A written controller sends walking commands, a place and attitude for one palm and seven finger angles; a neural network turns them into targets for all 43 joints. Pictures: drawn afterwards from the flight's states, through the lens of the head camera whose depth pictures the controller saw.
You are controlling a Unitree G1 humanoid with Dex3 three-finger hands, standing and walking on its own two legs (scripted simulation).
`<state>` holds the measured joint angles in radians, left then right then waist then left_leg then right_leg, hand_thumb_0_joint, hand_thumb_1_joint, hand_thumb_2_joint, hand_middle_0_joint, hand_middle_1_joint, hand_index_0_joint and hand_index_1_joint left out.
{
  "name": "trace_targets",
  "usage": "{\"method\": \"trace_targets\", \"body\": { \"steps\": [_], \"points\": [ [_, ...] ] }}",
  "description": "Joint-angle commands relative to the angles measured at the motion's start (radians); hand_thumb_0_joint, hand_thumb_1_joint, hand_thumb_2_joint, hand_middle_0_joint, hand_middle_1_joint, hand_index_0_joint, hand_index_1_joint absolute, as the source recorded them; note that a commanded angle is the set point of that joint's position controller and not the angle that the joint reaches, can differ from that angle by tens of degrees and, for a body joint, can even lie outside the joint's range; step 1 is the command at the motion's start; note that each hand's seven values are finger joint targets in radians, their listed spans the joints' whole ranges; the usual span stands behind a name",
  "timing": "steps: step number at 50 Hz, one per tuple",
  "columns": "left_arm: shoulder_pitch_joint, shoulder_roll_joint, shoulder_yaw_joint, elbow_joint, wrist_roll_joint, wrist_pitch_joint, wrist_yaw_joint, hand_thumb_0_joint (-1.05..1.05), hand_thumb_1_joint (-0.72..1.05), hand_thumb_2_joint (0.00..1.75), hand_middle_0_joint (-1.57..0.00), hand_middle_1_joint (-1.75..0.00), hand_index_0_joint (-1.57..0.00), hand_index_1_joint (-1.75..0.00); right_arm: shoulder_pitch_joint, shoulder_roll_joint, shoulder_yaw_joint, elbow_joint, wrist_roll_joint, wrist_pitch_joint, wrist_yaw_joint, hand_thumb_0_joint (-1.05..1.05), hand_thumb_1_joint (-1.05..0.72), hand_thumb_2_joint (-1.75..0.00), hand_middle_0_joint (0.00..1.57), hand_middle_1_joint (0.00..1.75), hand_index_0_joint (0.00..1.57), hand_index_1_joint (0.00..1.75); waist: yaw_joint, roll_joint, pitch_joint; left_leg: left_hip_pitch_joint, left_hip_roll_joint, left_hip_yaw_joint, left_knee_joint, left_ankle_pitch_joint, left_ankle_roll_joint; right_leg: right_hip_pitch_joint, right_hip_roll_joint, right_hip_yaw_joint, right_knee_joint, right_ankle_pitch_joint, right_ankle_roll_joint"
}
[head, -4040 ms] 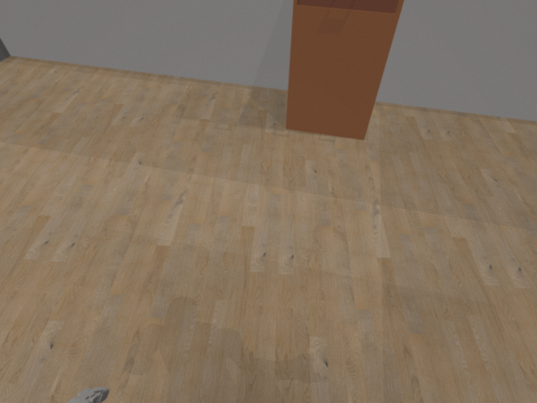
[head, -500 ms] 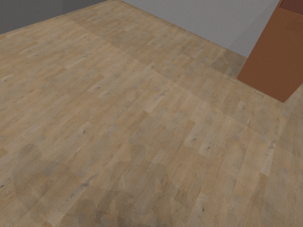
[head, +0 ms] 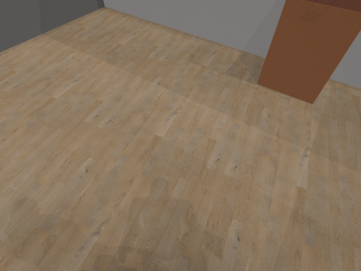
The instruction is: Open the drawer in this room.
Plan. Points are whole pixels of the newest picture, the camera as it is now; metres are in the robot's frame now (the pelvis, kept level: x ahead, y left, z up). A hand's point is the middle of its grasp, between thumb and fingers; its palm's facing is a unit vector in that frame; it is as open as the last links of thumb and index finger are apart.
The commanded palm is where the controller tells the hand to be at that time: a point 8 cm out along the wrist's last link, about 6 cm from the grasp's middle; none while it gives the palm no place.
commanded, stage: turn or walk to find it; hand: left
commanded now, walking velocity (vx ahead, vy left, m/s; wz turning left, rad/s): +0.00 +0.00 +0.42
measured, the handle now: out of the picture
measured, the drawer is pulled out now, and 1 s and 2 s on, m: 0.00 0.00 0.00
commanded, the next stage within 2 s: stand and wait in 0.08 s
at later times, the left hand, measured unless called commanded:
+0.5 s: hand out of the picture +0.01 +0.20 -0.17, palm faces +0.02 -0.98 -0.19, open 7.3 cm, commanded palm none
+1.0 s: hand out of the picture +0.03 +0.19 -0.18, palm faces -0.07 -0.97 -0.21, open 7.3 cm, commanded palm none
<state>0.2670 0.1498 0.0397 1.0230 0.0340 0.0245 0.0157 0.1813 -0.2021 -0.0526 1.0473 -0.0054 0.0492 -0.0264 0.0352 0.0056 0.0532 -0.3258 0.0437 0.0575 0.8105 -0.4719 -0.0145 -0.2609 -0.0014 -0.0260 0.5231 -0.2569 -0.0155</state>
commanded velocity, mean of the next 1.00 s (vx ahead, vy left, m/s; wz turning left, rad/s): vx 0.00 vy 0.00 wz -0.17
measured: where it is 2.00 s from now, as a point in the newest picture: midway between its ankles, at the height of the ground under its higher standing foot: outside the picture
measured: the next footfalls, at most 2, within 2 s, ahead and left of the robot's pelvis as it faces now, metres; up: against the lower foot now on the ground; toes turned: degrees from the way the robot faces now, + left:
left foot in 0.10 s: +0.03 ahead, +0.12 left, +0.00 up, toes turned -6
right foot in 1.38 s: -0.01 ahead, -0.11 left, +0.00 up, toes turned -12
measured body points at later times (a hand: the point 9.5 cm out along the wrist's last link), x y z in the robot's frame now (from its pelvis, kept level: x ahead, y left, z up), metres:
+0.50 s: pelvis +0.00 +0.02 +0.01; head +0.00 +0.03 +0.46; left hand +0.01 +0.25 -0.15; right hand -0.02 -0.18 -0.15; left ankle -0.01 +0.12 -0.73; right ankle +0.01 -0.12 -0.73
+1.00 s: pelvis -0.02 +0.00 -0.01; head +0.02 +0.00 +0.44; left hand +0.04 +0.24 -0.16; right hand +0.01 -0.26 -0.16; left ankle -0.02 +0.12 -0.72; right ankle +0.01 -0.12 -0.73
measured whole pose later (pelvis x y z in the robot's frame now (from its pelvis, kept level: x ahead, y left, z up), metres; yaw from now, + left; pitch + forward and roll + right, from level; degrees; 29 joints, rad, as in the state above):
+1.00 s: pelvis -0.02 +0.00 -0.01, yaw -8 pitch +1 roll +0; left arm 0.24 0.18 0.06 1.02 0.03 0.04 0.01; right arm 0.18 -0.21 -0.07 1.00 -0.01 0.04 -0.03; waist 0.02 0.00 0.06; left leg -0.35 0.05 0.09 0.75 -0.45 -0.02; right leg -0.37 0.04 0.07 0.61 -0.25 -0.01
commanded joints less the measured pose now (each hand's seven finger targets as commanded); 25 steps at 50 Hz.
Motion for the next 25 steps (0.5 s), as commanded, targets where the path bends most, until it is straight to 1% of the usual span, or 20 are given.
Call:
{"method": "trace_targets", "body": {
  "steps": [1, 2, 3, 4, 5, 6, 7, 8, 9, 10, 11, 12, 13, 14, 16, 18, 22, 24, 25],
  "points": [
    [0.028, 0.208, 0.052, -0.045, -0.005, -0.012, 0.018, 0.0, 0.9, 0.9, -0.2, -0.3, -0.2, -0.3, 0.037, -0.025, 0.003, -0.053, -0.001, -0.04, -0.008, 0.0, -0.9, -0.9, 0.2, 0.3, 0.2, 0.3, -0.018, -0.116, -0.117, 0.018, 0.0, -0.004, -0.171, 0.083, -0.01, 0.12, -0.229, 0.249, -0.143, 0.401, -0.153],
    [0.005, 0.196, 0.045, -0.041, -0.011, -0.013, 0.019, 0.0, 0.9, 0.9, -0.2, -0.3, -0.2, -0.3, 0.089, -0.019, 0.009, -0.029, -0.001, -0.047, -0.008, 0.0, -0.9, -0.9, 0.2, 0.3, 0.2, 0.3, -0.041, -0.115, -0.132, 0.103, 0.001, -0.006, -0.301, 0.174, -0.007, 0.098, -0.204, 0.215, -0.122, 0.344, -0.121],
    [-0.01, 0.171, 0.033, -0.037, -0.017, -0.015, 0.017, 0.0, 0.9, 0.9, -0.2, -0.3, -0.2, -0.3, 0.13, -0.02, 0.013, -0.006, -0.001, -0.055, -0.007, 0.0, -0.9, -0.9, 0.2, 0.3, 0.2, 0.3, -0.053, -0.086, -0.128, 0.192, 0.009, -0.023, -0.408, 0.27, -0.003, 0.047, -0.164, 0.162, -0.098, 0.233, -0.074],
    [0.007, 0.127, 0.019, -0.034, -0.024, -0.014, 0.014, 0.0, 0.9, 0.9, -0.2, -0.3, -0.2, -0.3, 0.133, -0.059, 0.015, 0.001, -0.008, -0.07, -0.007, 0.0, -0.9, -0.9, 0.2, 0.3, 0.2, 0.3, -0.038, 0.049, -0.115, 0.218, 0.089, -0.14, -0.477, 0.343, 0.027, -0.011, -0.098, 0.111, -0.059, 0.116, -0.023],
    [0.017, 0.102, 0.011, -0.035, -0.026, -0.011, 0.01, 0.0, 0.9, 0.9, -0.2, -0.3, -0.2, -0.3, 0.092, -0.106, 0.011, -0.01, -0.013, -0.074, -0.008, 0.0, -0.9, -0.9, 0.2, 0.3, 0.2, 0.3, -0.012, 0.14, -0.068, 0.143, 0.179, -0.231, -0.52, 0.339, 0.071, -0.016, -0.052, 0.062, -0.057, 0.018, 0.015],
    [-0.018, 0.102, 0.005, -0.021, -0.02, -0.005, 0.01, 0.0, 0.9, 0.9, -0.2, -0.3, -0.2, -0.3, 0.057, -0.116, 0.01, -0.009, -0.01, -0.074, -0.009, 0.0, -0.9, -0.9, 0.2, 0.3, 0.2, 0.3, -0.014, 0.212, -0.014, 0.058, 0.207, -0.273, -0.583, 0.287, 0.099, 0.021, -0.041, 0.01, -0.024, -0.027, 0.04],
    [-0.027, 0.108, 0.002, -0.011, -0.015, -0.003, 0.009, 0.0, 0.9, 0.9, -0.2, -0.3, -0.2, -0.3, 0.044, -0.108, 0.014, -0.007, -0.009, -0.074, -0.012, 0.0, -0.9, -0.9, 0.2, 0.3, 0.2, 0.3, -0.006, 0.208, 0.021, 0.026, 0.194, -0.257, -0.596, 0.299, 0.104, 0.043, -0.042, 0.01, -0.007, -0.027, 0.041],
    [-0.019, 0.11, -0.001, 0.004, -0.014, -0.004, 0.007, 0.0, 0.9, 0.9, -0.2, -0.3, -0.2, -0.3, 0.052, -0.099, 0.017, -0.002, -0.008, -0.075, -0.015, 0.0, -0.9, -0.9, 0.2, 0.3, 0.2, 0.3, 0.001, 0.183, 0.03, 0.028, 0.174, -0.233, -0.577, 0.358, 0.099, 0.056, -0.048, 0.013, -0.018, -0.007, 0.037],
    [-0.008, 0.11, -0.006, 0.02, -0.016, -0.005, 0.005, 0.0, 0.9, 0.9, -0.2, -0.3, -0.2, -0.3, 0.061, -0.092, 0.02, 0.005, -0.008, -0.076, -0.017, 0.0, -0.9, -0.9, 0.2, 0.3, 0.2, 0.3, 0.004, 0.157, 0.024, 0.041, 0.156, -0.203, -0.559, 0.386, 0.091, 0.075, -0.057, 0.015, -0.047, 0.023, 0.036],
    [0.01, 0.11, -0.01, 0.033, -0.018, -0.01, 0.005, 0.0, 0.9, 0.9, -0.2, -0.3, -0.2, -0.3, 0.074, -0.088, 0.022, 0.011, -0.006, -0.078, -0.017, 0.0, -0.9, -0.9, 0.2, 0.3, 0.2, 0.3, 0.006, 0.134, 0.002, 0.071, 0.135, -0.174, -0.537, 0.408, 0.081, 0.09, -0.069, 0.021, -0.087, 0.068, 0.033],
    [0.016, 0.116, -0.014, 0.044, -0.02, -0.014, 0.005, 0.0, 0.9, 0.9, -0.2, -0.3, -0.2, -0.3, 0.092, -0.083, 0.022, 0.02, -0.004, -0.079, -0.015, 0.0, -0.9, -0.9, 0.2, 0.3, 0.2, 0.3, -0.001, 0.12, -0.012, 0.091, 0.119, -0.154, -0.525, 0.409, 0.068, 0.101, -0.081, 0.026, -0.114, 0.101, 0.031],
    [0.016, 0.122, -0.016, 0.052, -0.021, -0.015, 0.006, 0.0, 0.9, 0.9, -0.2, -0.3, -0.2, -0.3, 0.104, -0.081, 0.019, 0.025, -0.003, -0.079, -0.012, 0.0, -0.9, -0.9, 0.2, 0.3, 0.2, 0.3, -0.007, 0.111, -0.016, 0.094, 0.112, -0.143, -0.53, 0.362, 0.059, 0.107, -0.088, 0.027, -0.127, 0.105, 0.032],
    [0.01, 0.123, -0.016, 0.056, -0.021, -0.017, 0.007, 0.0, 0.9, 0.9, -0.2, -0.3, -0.2, -0.3, 0.113, -0.078, 0.019, 0.03, -0.002, -0.077, -0.01, 0.0, -0.9, -0.9, 0.2, 0.3, 0.2, 0.3, -0.01, 0.067, -0.007, 0.084, 0.108, -0.147, -0.53, 0.337, 0.054, 0.115, -0.087, 0.029, -0.135, 0.116, 0.029],
    [0.01, 0.12, -0.019, 0.059, -0.021, -0.019, 0.007, 0.0, 0.9, 0.9, -0.2, -0.3, -0.2, -0.3, 0.122, -0.074, 0.019, 0.035, -0.003, -0.077, -0.009, 0.0, -0.9, -0.9, 0.2, 0.3, 0.2, 0.3, -0.012, 0.04, -0.004, 0.082, 0.102, -0.142, -0.533, 0.318, 0.051, 0.115, -0.093, 0.035, -0.143, 0.126, 0.029],
    [0.014, 0.114, -0.023, 0.065, -0.021, -0.022, 0.009, 0.0, 0.9, 0.9, -0.2, -0.3, -0.2, -0.3, 0.135, -0.065, 0.018, 0.045, -0.003, -0.075, -0.007, 0.0, -0.9, -0.9, 0.2, 0.3, 0.2, 0.3, -0.019, 0.019, 0.013, 0.086, 0.091, -0.132, -0.534, 0.29, 0.046, 0.102, -0.097, 0.043, -0.158, 0.125, 0.027],
    [0.021, 0.111, -0.023, 0.069, -0.022, -0.024, 0.012, 0.0, 0.9, 0.9, -0.2, -0.3, -0.2, -0.3, 0.15, -0.059, 0.019, 0.054, -0.001, -0.075, -0.006, 0.0, -0.9, -0.9, 0.2, 0.3, 0.2, 0.3, -0.02, 0.017, 0.01, 0.092, 0.089, -0.127, -0.534, 0.29, 0.044, 0.1, -0.1, 0.043, -0.162, 0.123, 0.024],
    [0.038, 0.103, -0.023, 0.075, -0.022, -0.028, 0.018, 0.0, 0.9, 0.9, -0.2, -0.3, -0.2, -0.3, 0.158, -0.048, 0.021, 0.061, 0.0, -0.071, -0.002, 0.0, -0.9, -0.9, 0.2, 0.3, 0.2, 0.3, -0.025, -0.01, 0.013, 0.096, 0.077, -0.124, -0.514, 0.326, 0.045, 0.088, -0.111, 0.032, -0.151, 0.121, 0.029],
    [0.04, 0.105, -0.016, 0.067, -0.021, -0.025, 0.022, 0.0, 0.9, 0.9, -0.2, -0.3, -0.2, -0.3, 0.153, -0.05, 0.016, 0.057, 0.0, -0.063, 0.001, 0.0, -0.9, -0.9, 0.2, 0.3, 0.2, 0.3, -0.024, 0.003, 0.016, 0.068, 0.078, -0.137, -0.497, 0.324, 0.049, 0.079, -0.113, 0.018, -0.129, 0.097, 0.032],
    [0.055, 0.093, -0.022, 0.076, -0.02, -0.027, 0.022, 0.0, 0.9, 0.9, -0.2, -0.3, -0.2, -0.3, 0.154, -0.04, 0.02, 0.06, -0.001, -0.064, -0.001, 0.0, -0.9, -0.9, 0.2, 0.3, 0.2, 0.3, -0.023, -0.014, 0.017, 0.083, 0.074, -0.13, -0.5, 0.301, 0.048, 0.066, -0.109, 0.032, -0.144, 0.085, 0.03]
  ]
}}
